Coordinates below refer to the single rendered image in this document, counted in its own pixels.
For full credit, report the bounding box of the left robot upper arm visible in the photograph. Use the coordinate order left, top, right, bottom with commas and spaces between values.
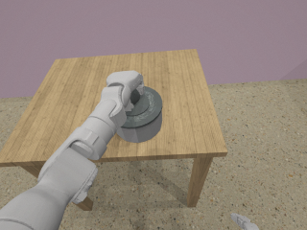
0, 147, 98, 230

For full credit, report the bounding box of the pot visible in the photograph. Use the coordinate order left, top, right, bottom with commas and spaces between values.
116, 111, 163, 143

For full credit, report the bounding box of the robot right hand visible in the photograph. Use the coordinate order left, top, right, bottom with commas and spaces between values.
230, 213, 259, 230

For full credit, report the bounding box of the lid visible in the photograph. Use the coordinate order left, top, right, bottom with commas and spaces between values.
121, 86, 163, 129

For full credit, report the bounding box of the table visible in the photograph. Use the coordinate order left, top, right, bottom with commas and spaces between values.
0, 49, 228, 211

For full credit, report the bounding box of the knob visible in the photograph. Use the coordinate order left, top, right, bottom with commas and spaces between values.
130, 89, 140, 104

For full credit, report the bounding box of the robot left hand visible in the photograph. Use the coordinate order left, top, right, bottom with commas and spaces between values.
106, 70, 145, 112

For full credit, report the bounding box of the left robot forearm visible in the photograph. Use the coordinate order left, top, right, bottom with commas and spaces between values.
37, 80, 131, 182

